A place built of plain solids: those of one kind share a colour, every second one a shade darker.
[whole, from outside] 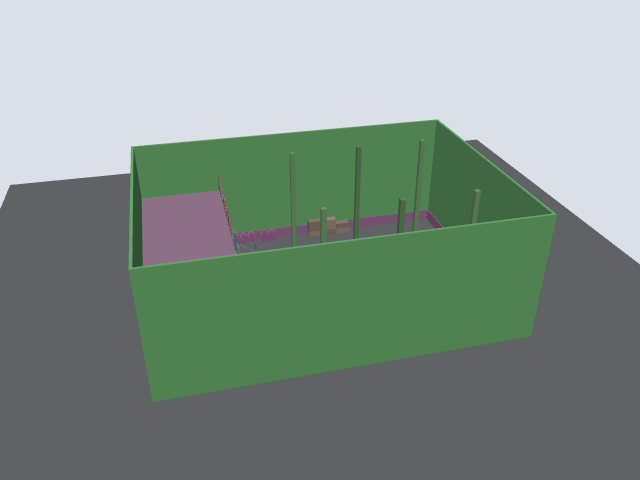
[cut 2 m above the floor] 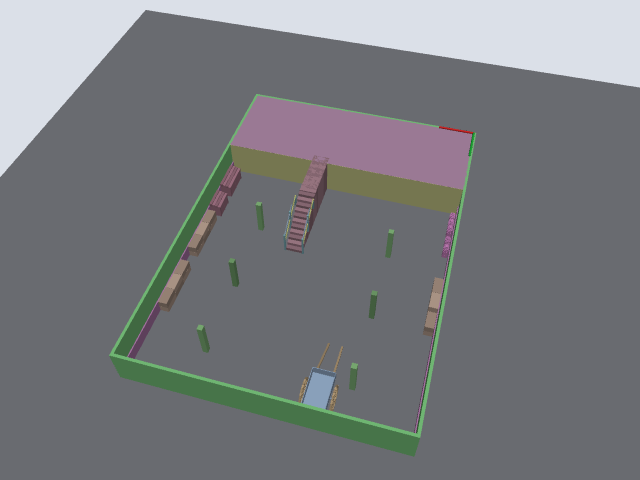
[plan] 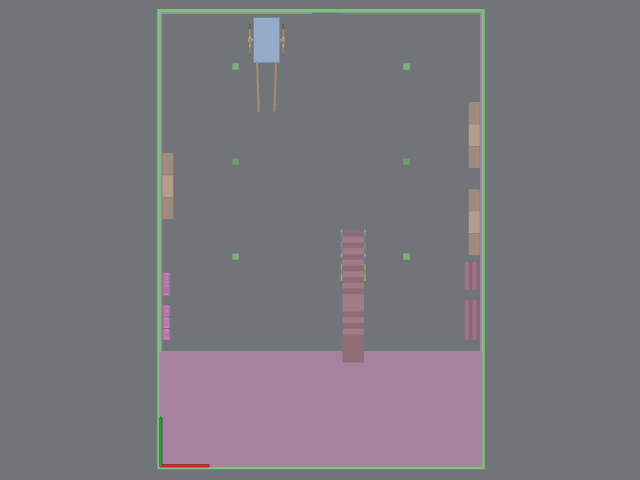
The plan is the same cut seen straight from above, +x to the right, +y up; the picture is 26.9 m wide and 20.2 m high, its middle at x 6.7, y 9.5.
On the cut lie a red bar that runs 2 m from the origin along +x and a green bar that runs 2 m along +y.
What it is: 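An aisled barn 13.5 x 19.1 m, 7.2 m high; a nave 7.2 m broad between two rows of posts 0.27 m square, 4.0 m apart, aisles 3.1 m broad; at the rear a loft 4.8 m deep at 3.87 m over closed bays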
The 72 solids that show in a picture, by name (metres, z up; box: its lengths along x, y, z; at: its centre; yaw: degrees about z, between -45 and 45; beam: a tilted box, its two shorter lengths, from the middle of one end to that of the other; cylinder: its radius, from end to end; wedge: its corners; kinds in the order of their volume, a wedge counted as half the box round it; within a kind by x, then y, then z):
{
 "loft_1": {"box": [13.59, 4.85, 3.92], "at": [6.75, 2.38, 1.91]},
 "wall_1": {"box": [0.15, 19.37, 7.26], "at": [-0.07, 9.54, 3.58]},
 "wall_2": {"box": [13.79, 0.15, 7.26], "at": [6.75, -0.07, 3.58]},
 "wall_3": {"box": [13.79, 0.15, 7.26], "at": [6.75, 19.14, 3.58]},
 "wall_4": {"box": [0.15, 19.37, 7.26], "at": [13.56, 9.54, 3.58]},
 "stair_1": {"box": [0.9, 0.7, 3.75], "at": [8.1, 4.69, 1.82]},
 "stair_2": {"box": [0.9, 0.7, 3.57], "at": [8.1, 4.93, 1.74]},
 "stair_3": {"box": [0.9, 0.7, 3.39], "at": [8.1, 5.18, 1.65]},
 "stair_4": {"box": [0.9, 0.7, 3.22], "at": [8.1, 5.42, 1.56]},
 "stair_5": {"box": [0.9, 0.7, 3.04], "at": [8.1, 5.66, 1.47]},
 "stair_6": {"box": [0.9, 0.7, 2.87], "at": [8.1, 5.9, 1.38]},
 "stair_7": {"box": [0.9, 0.7, 2.69], "at": [8.1, 6.14, 1.29]},
 "stair_8": {"box": [0.9, 0.7, 2.51], "at": [8.1, 6.39, 1.21]},
 "stair_9": {"box": [0.9, 0.7, 2.34], "at": [8.1, 6.63, 1.12]},
 "stair_10": {"box": [0.9, 0.7, 2.16], "at": [8.1, 6.87, 1.03]},
 "stair_11": {"box": [0.9, 0.7, 1.99], "at": [8.1, 7.11, 0.94]},
 "stair_12": {"box": [0.9, 0.7, 1.81], "at": [8.1, 7.36, 0.85]},
 "stair_13": {"box": [0.9, 0.7, 1.63], "at": [8.1, 7.6, 0.77]},
 "stair_14": {"box": [0.9, 0.7, 1.46], "at": [8.1, 7.84, 0.68]},
 "stair_15": {"box": [0.9, 0.7, 1.28], "at": [8.1, 8.08, 0.59]},
 "stair_16": {"box": [0.9, 0.7, 1.11], "at": [8.1, 8.32, 0.5]},
 "stair_17": {"box": [0.9, 0.7, 0.93], "at": [8.1, 8.57, 0.41]},
 "stair_18": {"box": [0.9, 0.7, 0.75], "at": [8.1, 8.81, 0.33]},
 "stair_19": {"box": [0.9, 0.7, 0.58], "at": [8.1, 9.05, 0.24]},
 "stair_20": {"box": [0.9, 0.7, 0.4], "at": [8.1, 9.29, 0.15]},
 "stair_21": {"box": [0.9, 0.7, 0.23], "at": [8.1, 9.53, 0.06]},
 "post_1": {"box": [0.27, 0.27, 7.26], "at": [3.15, 8.8, 3.58]},
 "post_2": {"box": [0.27, 0.27, 7.26], "at": [3.15, 12.8, 3.58]},
 "post_3": {"box": [0.27, 0.27, 7.26], "at": [3.15, 16.8, 3.58]},
 "post_4": {"box": [0.27, 0.27, 7.26], "at": [10.34, 8.8, 3.58]},
 "post_5": {"box": [0.27, 0.27, 7.26], "at": [10.34, 12.8, 3.58]},
 "post_6": {"box": [0.27, 0.27, 7.26], "at": [10.34, 16.8, 3.58]},
 "bales_1": {"box": [0.46, 0.92, 0.41], "at": [0.3, 10.84, 0.15]},
 "bales_2": {"box": [0.46, 0.92, 0.36], "at": [0.3, 10.84, 0.54]},
 "bales_3": {"box": [0.46, 0.92, 0.36], "at": [0.3, 10.84, 0.9]},
 "bales_4": {"box": [0.46, 0.92, 0.41], "at": [0.3, 11.77, 0.15]},
 "bales_5": {"box": [0.46, 0.92, 0.36], "at": [0.3, 11.77, 0.54]},
 "bales_6": {"box": [0.46, 0.92, 0.36], "at": [0.3, 11.77, 0.9]},
 "bales_7": {"box": [0.46, 0.92, 0.41], "at": [0.3, 12.7, 0.15]},
 "bales_8": {"box": [0.46, 0.92, 0.36], "at": [0.3, 12.7, 0.54]},
 "bales_9": {"box": [0.46, 0.92, 0.36], "at": [13.19, 9.32, 0.54]},
 "bales_10": {"box": [0.46, 0.92, 0.36], "at": [13.19, 10.25, 0.54]},
 "bales_11": {"box": [0.46, 0.92, 0.41], "at": [13.19, 11.18, 0.15]},
 "bales_12": {"box": [0.46, 0.92, 0.36], "at": [13.19, 11.18, 0.54]},
 "bales_13": {"box": [0.46, 0.92, 0.41], "at": [13.19, 12.99, 0.15]},
 "bales_14": {"box": [0.46, 0.92, 0.36], "at": [13.19, 12.99, 0.54]},
 "bales_15": {"box": [0.46, 0.92, 0.41], "at": [13.19, 13.92, 0.15]},
 "bales_16": {"box": [0.46, 0.92, 0.36], "at": [13.19, 13.92, 0.54]},
 "bales_17": {"box": [0.46, 0.92, 0.41], "at": [13.19, 14.85, 0.15]},
 "bales_18": {"box": [0.46, 0.92, 0.36], "at": [13.19, 14.85, 0.54]},
 "dwarf_1": {"box": [0.06, 14.27, 0.74], "at": [0.03, 11.94, 0.32]},
 "dwarf_2": {"box": [6.32, 0.06, 0.74], "at": [3.22, 19.04, 0.32]},
 "dwarf_3": {"box": [5.81, 0.06, 0.74], "at": [10.53, 19.04, 0.32]},
 "dwarf_4": {"box": [0.06, 14.27, 0.74], "at": [13.46, 11.94, 0.32]},
 "bin_1": {"box": [0.16, 1.67, 0.07], "at": [12.88, 6.13, 0.72]},
 "bin_2": {"box": [0.16, 1.15, 0.07], "at": [12.88, 8.0, 0.72]},
 "bin_3": {"box": [0.16, 1.67, 0.11], "at": [13.04, 6.13, 0.74]},
 "bin_4": {"box": [0.16, 1.15, 0.11], "at": [13.04, 8.0, 0.74]},
 "bin_5": {"box": [0.6, 1.63, 0.74], "at": [13.13, 6.13, 0.32]},
 "bin_6": {"box": [0.6, 1.11, 0.74], "at": [13.13, 8.0, 0.32]},
 "bin_7": {"box": [0.16, 1.67, 0.15], "at": [13.19, 6.13, 0.76]},
 "bin_8": {"box": [0.16, 1.15, 0.15], "at": [13.19, 8.0, 0.76]},
 "bin_9": {"box": [0.16, 1.67, 0.18], "at": [13.35, 6.13, 0.78]},
 "bin_10": {"box": [0.16, 1.15, 0.18], "at": [13.35, 8.0, 0.78]},
 "face_1": {"box": [7.65, 0.012, 3.89], "at": [3.83, 4.81, 1.9]},
 "face_2": {"box": [4.94, 0.012, 3.89], "at": [11.02, 4.81, 1.9]},
 "cart_rod_1": {"wedge": [[4.0, 16.95, 0.87], [4.0, 16.98, 0.79], [4.07, 14.9, 0.09], [4.07, 14.93, 0.0], [4.1, 16.96, 0.87], [4.1, 16.99, 0.79], [4.17, 14.91, 0.09], [4.17, 14.94, 0.0]]},
 "cart_rod_2": {"wedge": [[4.73, 14.91, 0.09], [4.73, 14.94, 0.0], [4.8, 16.96, 0.87], [4.8, 16.99, 0.79], [4.83, 14.9, 0.09], [4.83, 14.93, 0.0], [4.9, 16.95, 0.87], [4.9, 16.98, 0.79]]},
 "cart_1": {"box": [0.029, 1.9, 0.42], "at": [3.92, 17.92, 1.1]},
 "cart_2": {"box": [1.04, 0.028, 0.42], "at": [4.45, 16.98, 1.1]},
 "cart_3": {"box": [1.1, 1.9, 0.03], "at": [4.45, 17.92, 0.88]},
 "cart_4": {"box": [0.029, 1.9, 0.42], "at": [4.99, 17.92, 1.1]}
}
